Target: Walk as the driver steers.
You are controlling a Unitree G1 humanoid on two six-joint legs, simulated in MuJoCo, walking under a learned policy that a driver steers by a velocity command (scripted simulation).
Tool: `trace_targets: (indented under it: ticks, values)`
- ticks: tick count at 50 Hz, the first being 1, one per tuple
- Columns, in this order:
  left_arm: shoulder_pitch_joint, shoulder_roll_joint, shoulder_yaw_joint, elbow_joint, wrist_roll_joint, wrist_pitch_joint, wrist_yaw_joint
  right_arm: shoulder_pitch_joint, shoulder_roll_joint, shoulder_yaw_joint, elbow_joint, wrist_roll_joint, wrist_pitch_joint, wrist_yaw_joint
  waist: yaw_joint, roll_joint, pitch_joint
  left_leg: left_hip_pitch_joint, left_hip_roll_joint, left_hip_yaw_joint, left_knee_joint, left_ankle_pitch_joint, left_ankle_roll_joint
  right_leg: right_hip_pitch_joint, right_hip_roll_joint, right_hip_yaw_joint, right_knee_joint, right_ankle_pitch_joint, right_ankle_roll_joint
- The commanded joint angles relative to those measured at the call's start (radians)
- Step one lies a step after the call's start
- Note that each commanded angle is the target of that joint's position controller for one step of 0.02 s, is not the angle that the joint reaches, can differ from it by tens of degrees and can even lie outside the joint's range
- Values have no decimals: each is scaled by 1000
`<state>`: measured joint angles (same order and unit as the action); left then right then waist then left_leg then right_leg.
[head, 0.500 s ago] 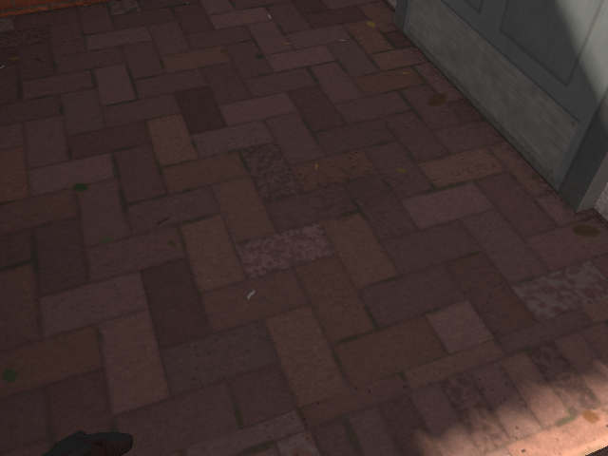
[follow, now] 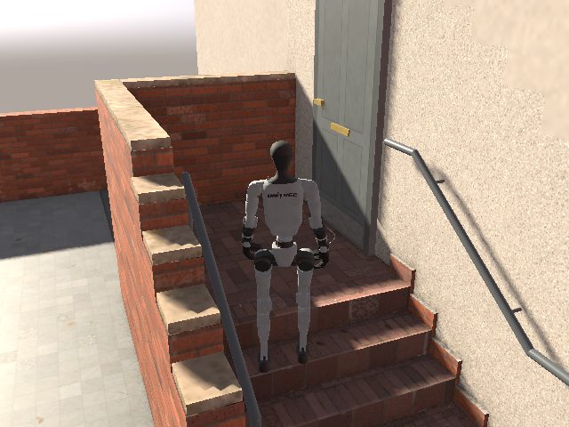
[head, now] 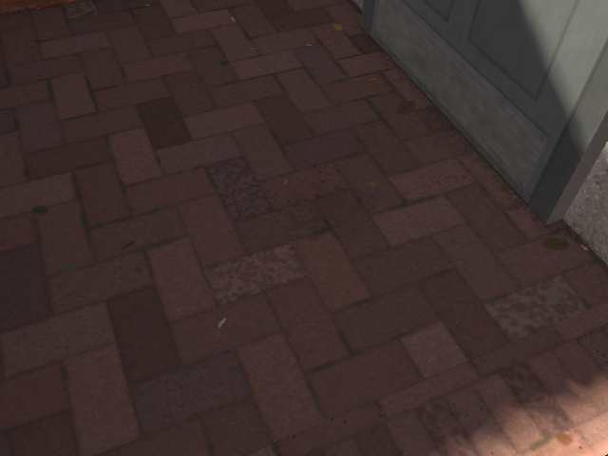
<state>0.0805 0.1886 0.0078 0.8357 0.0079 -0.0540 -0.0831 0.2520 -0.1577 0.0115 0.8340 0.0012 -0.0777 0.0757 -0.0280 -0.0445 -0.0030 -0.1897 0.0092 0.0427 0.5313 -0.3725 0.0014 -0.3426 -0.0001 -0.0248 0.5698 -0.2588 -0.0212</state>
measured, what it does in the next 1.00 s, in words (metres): walks ahead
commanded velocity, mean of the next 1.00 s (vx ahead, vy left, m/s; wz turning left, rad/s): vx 0.17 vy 0.00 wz -0.01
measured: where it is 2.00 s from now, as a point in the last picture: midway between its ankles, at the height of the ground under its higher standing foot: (292, 322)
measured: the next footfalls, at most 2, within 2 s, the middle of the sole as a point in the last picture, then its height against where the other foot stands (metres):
left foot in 1.10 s outside the picture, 0.18 m higher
right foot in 1.62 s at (361, 346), level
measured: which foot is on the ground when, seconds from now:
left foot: down 0.00-0.74, up 0.76-1.00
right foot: down 0.00-1.00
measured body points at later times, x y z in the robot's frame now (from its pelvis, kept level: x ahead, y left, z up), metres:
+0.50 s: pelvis +0.01 -0.01 +0.01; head +0.01 +0.00 +0.46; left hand +0.05 +0.21 -0.14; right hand +0.02 -0.23 -0.14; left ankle -0.06 +0.12 -0.73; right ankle +0.02 -0.11 -0.73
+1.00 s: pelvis +0.14 -0.02 +0.01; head +0.14 -0.01 +0.46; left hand -0.02 +0.14 -0.14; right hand +0.33 -0.18 -0.08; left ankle +0.24 +0.11 -0.42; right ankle +0.02 -0.11 -0.73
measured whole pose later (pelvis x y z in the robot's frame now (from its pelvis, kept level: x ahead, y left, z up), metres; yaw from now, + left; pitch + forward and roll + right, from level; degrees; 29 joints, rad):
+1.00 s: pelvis +0.14 -0.02 +0.01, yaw +2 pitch +6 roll +1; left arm 0.60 0.10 -0.05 1.19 0.15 -0.06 -0.08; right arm 0.10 -0.08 0.07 0.72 -0.01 0.01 0.12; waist 0.00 -0.07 -0.12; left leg -1.41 0.08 0.03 2.03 -0.20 0.25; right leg -0.06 0.01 -0.06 0.29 -0.34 -0.08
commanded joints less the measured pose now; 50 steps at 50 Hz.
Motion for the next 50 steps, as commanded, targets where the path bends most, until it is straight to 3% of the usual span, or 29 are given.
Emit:
trace_targets:
  ticks: [1, 2, 4, 11, 22, 26, 28, 29, 30, 31, 32, 33, 34, 35, 36, 37, 38, 39, 40, 41, 42, 43, 44, 45, 46, 47, 48, 49, 50]
  values:
    - [107, 49, 17, -36, -2, 0, 89, 48, -125, -33, -40, 28, 7, -126, 42, 67, -127, 15, 110, -81, -54, 680, 39, 256, -103, 101, -43, 592, -17]
    - [100, 48, 16, -38, 0, 3, 104, 51, -119, -31, -40, 25, 9, -144, 33, 44, -126, 24, 112, -80, -44, 660, 36, 262, -101, 100, -49, 617, -12]
    - [98, 50, 19, -35, 11, 16, 122, 66, -106, -29, -38, 26, 25, -148, 13, 21, -119, 7, 104, -77, -61, 502, 31, 280, -107, 103, -61, 620, -22]
    - [127, 37, 24, -23, 16, 31, 120, 88, -91, -26, 4, 10, 61, -145, 8, 54, -33, 8, 105, -79, -96, 357, 42, 214, -98, 94, -135, 419, -31]
    - [221, 16, 24, 30, 8, 40, 117, 159, -67, -18, 93, 1, 68, -149, 17, 39, 24, -14, 101, -89, -144, 231, 57, 183, -89, 85, -194, 201, -33]
    - [267, 74, 55, 31, 15, 51, 110, 175, -121, -43, 93, 3, 72, -150, 28, 50, 87, -106, 72, -123, -132, -203, 138, 79, -41, 72, -167, -335, -71]
    - [245, 62, 54, 12, 5, 50, 108, 177, -138, -54, 72, 4, 70, -147, 17, 63, 142, -138, 91, -181, -157, -332, 168, -21, -33, 80, -137, -386, -84]
    - [14, 128, 69, -44, 66, 22, 53, 257, -148, -53, 78, -91, 51, -45, -67, 138, 188, -111, 130, -242, -223, -404, 235, -187, -58, 137, -133, -494, -189]
    - [-41, 107, 74, -74, 59, 10, 29, 248, -137, -56, 66, -90, 33, -10, -74, 155, 155, -18, 174, -323, -284, -367, 276, -265, -38, 100, -52, -370, -212]
    - [5, 79, 77, -54, 61, 1, 19, 241, -144, -60, 65, -74, 30, 1, -49, 183, 111, 11, 247, -408, -360, -366, 335, -243, 9, -3, 89, -231, -197]
    - [125, 47, 74, -21, 60, -8, 26, 186, -157, -61, 43, -66, 33, -1, 2, 195, 112, -14, 330, -470, -402, -345, 360, -187, -10, -17, 208, -108, -191]
    - [236, 85, 83, 10, 49, -14, 40, 66, -188, -66, -8, -61, 31, -10, 65, 141, 113, -122, 344, -443, -402, -325, 317, -35, -46, 18, 195, -64, -192]
    - [255, 82, 86, 3, 34, -4, 41, -53, -183, -60, -50, -67, 33, -11, 108, 134, 105, -176, 280, -340, -381, -224, 279, 99, -26, -10, 42, -55, -192]
    - [256, 93, 97, 10, 37, -5, 29, -39, -162, -56, -40, -79, 46, -4, 107, 115, 81, -181, 206, -254, -290, -105, 273, 220, 15, -50, -45, -13, -173]
    - [374, 76, 102, 74, 43, -11, 12, 7, -140, -53, -14, -98, 65, 10, 130, 63, 52, -205, 124, -150, -106, 62, 271, 330, 25, -49, -97, 61, -169]
    - [478, 104, 108, 124, 47, -15, -1, 116, -85, -48, 27, -112, 76, 44, 94, -77, -1, -292, 3, -38, 177, 226, 240, 425, -5, 44, -123, 222, -216]
    - [677, 183, 125, 177, 32, 2, 17, 222, -39, -36, 39, -130, 76, 80, 148, -248, -69, -575, -99, -27, 597, 16, 164, 600, -274, 534, -254, 329, -455]
    - [803, 203, 121, 221, 58, 10, 16, 195, -77, -50, 78, -87, 50, 90, 220, -224, -14, -847, -120, -149, 1368, -105, 178, 574, -418, 773, -323, 201, -543]
    - [744, 205, 108, 236, 108, 26, 11, 77, -69, -55, 65, -45, 11, 81, 198, -68, 83, -1179, -144, -239, 1847, -75, 227, 527, -416, 702, -279, 85, -477]
    - [648, 121, 67, 242, 133, 34, 4, 13, -82, -53, 25, -30, -9, 66, 156, -1, 76, -1358, -131, -232, 2028, -41, 275, 518, -408, 604, -252, 67, -423]
    - [578, 16, 13, 254, 127, 27, 1, -49, -47, -32, -30, -46, -11, 44, 117, 96, 47, -1448, -72, -236, 1972, 28, 305, 517, -393, 494, -248, 22, -356]
    - [548, -46, -22, 290, 120, 21, 12, -112, 18, 3, -87, -60, 8, 41, 79, 87, 16, -1476, -21, -218, 1986, 16, 328, 470, -375, 420, -262, -14, -311]
    - [505, -62, -42, 309, 118, 14, 28, -144, 64, 30, -130, -56, 33, 40, 32, 13, 14, -1498, 0, -196, 2082, -80, 339, 379, -346, 344, -285, -54, -271]
    - [436, -63, -53, 310, 141, 6, 32, -161, 78, 49, -158, -50, 52, 40, -16, 11, 43, -1473, 12, -183, 2054, -85, 351, 237, -322, 285, -347, -127, -251]
    - [355, -43, -53, 284, 169, -11, 33, -183, 69, 56, -174, -39, 59, 38, -48, 38, 74, -1390, 38, -134, 1911, -37, 343, 92, -280, 191, -418, -175, -237]
    - [304, 3, -47, 255, 190, -34, 22, -223, 24, 54, -200, -22, 60, 36, -55, 94, 88, -1218, 77, -58, 1639, 119, 322, -79, -205, 84, -472, -184, -215]
    - [282, 39, -41, 242, 184, -53, 9, -315, -36, 41, -248, 6, 67, 36, -51, 90, 92, -1007, 131, -31, 1394, 231, 294, -282, -153, 24, -543, -141, -195]
    - [236, 79, -41, 179, 149, -60, 4, -389, -56, 45, -262, 8, 90, 50, -49, 25, 51, -666, 125, 51, 1262, 308, 260, -524, -129, -14, -690, -116, -227]
    - [276, 63, -59, 170, 95, -67, -2, -418, -36, 55, -247, -7, 93, 56, -22, -21, 52, -512, 80, 114, 1240, 266, 198, -580, -156, 18, -694, 126, -264]
Velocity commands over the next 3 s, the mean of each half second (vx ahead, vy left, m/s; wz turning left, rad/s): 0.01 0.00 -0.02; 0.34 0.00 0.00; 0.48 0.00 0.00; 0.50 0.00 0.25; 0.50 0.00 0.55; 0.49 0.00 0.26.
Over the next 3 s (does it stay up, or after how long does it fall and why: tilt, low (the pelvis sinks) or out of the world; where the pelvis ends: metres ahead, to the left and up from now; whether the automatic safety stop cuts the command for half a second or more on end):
stays up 1.19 0.19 0.19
